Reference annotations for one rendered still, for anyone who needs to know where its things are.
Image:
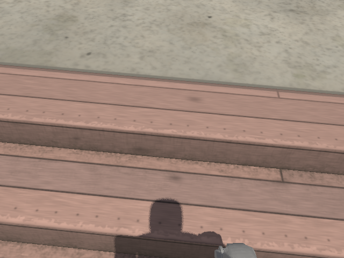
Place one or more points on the right robot thigh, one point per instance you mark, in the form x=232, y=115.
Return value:
x=234, y=250

